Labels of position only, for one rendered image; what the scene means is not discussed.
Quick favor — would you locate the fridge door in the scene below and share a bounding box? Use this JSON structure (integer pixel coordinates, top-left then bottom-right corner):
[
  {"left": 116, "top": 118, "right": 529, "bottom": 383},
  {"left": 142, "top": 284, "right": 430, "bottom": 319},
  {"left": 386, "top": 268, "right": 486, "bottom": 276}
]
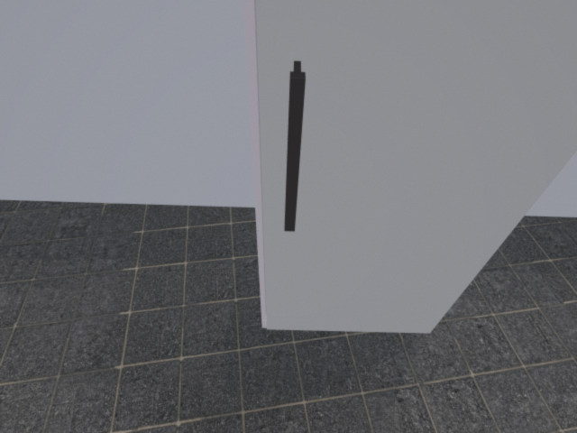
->
[{"left": 256, "top": 0, "right": 577, "bottom": 334}]

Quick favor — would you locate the handle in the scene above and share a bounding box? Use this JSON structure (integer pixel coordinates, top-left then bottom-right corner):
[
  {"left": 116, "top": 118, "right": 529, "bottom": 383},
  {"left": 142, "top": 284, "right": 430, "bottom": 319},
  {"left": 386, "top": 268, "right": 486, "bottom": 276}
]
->
[{"left": 285, "top": 61, "right": 306, "bottom": 231}]

